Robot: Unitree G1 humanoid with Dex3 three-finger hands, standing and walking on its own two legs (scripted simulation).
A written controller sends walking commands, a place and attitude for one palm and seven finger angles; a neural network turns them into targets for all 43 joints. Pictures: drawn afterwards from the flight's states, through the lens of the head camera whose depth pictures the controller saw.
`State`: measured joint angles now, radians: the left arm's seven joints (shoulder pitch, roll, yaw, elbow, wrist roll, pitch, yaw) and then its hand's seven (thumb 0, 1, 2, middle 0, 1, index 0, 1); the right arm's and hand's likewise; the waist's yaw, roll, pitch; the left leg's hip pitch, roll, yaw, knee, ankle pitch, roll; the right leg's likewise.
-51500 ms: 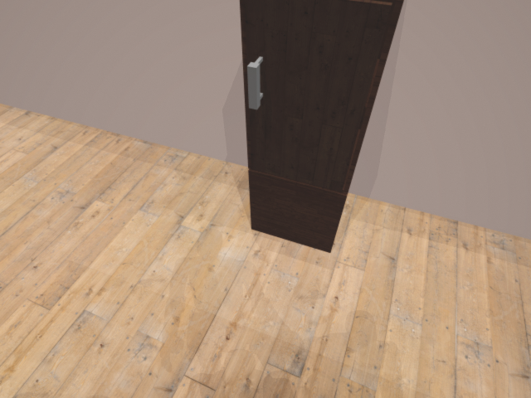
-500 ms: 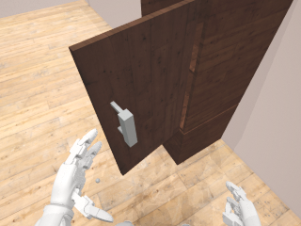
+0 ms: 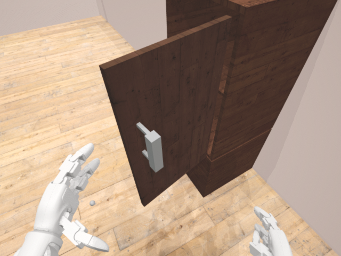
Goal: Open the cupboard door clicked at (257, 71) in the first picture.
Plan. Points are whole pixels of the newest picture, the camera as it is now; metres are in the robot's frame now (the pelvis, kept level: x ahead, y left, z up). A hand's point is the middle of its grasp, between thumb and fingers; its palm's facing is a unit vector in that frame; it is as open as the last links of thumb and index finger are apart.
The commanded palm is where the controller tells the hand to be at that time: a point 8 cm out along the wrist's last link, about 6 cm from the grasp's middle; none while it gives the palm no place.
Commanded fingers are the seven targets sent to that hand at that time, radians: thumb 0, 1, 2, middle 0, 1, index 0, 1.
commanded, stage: draw the hand back to the body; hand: left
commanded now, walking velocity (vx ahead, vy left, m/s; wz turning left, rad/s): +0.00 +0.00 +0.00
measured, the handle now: (149, 146) +0.36 +0.08 +0.07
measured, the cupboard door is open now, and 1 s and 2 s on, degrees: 100 100 100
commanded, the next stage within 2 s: step back with the hand held close in 1.18 s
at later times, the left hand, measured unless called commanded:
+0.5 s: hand (40, 184) +0.21 +0.25 +0.15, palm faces +0.31 -0.88 -0.37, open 12.8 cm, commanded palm +0.17 +0.29 +0.18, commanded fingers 0.00 0.41 0.69 -0.18 -0.30 -0.18 -0.30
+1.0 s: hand (11, 166) +0.22 +0.27 +0.20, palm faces +0.44 -0.81 -0.38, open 7.7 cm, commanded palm +0.17 +0.31 +0.21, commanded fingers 0.00 0.90 0.90 -0.20 -0.30 -0.20 -0.30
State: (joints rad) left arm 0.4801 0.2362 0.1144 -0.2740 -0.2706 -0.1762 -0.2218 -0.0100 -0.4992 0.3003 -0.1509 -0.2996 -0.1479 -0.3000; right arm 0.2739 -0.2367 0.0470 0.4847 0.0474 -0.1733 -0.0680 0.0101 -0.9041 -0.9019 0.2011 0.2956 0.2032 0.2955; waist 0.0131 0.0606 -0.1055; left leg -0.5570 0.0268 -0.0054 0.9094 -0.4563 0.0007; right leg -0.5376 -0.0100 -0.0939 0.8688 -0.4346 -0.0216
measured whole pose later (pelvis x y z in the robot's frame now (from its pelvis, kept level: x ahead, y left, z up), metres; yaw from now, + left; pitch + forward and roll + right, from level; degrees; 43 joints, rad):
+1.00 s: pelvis +0.02 +0.01 +0.05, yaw -2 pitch -5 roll -1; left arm 0.44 0.32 0.33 -0.36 -0.06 -0.07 0.11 0.01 0.84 0.87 -0.20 -0.30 -0.20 -0.30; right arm 0.19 -0.23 0.02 0.65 0.00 -0.12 -0.07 0.01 -0.90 -0.90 0.20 0.30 0.20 0.30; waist 0.08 0.06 0.03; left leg -0.06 0.01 0.05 0.40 -0.26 0.02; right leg -0.06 -0.01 -0.04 0.37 -0.22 0.00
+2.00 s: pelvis -0.08 +0.03 +0.03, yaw -1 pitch -3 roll -1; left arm 0.52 0.39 0.45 -0.50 0.01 -0.21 0.15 0.02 0.89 0.90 -0.21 -0.30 -0.21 -0.30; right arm 0.22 -0.21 0.00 0.55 0.00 -0.08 -0.08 0.01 -0.90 -0.90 0.20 0.30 0.20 0.30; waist 0.01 0.00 0.07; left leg -0.39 0.00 0.05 0.65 -0.23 0.06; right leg -0.37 0.00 0.01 0.61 -0.19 0.02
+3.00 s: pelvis -0.30 +0.03 +0.05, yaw -6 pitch -1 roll +1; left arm 0.53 0.40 0.40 -0.45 -0.02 -0.19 0.15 0.02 0.89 0.90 -0.21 -0.30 -0.21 -0.30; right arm 0.28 -0.22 0.00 0.71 -0.01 -0.10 -0.08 0.01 -0.90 -0.90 0.20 0.30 0.21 0.30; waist 0.03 -0.05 -0.05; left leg -0.50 0.01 0.05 0.92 -0.30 0.00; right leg -0.22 0.01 -0.06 0.48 -0.25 -0.07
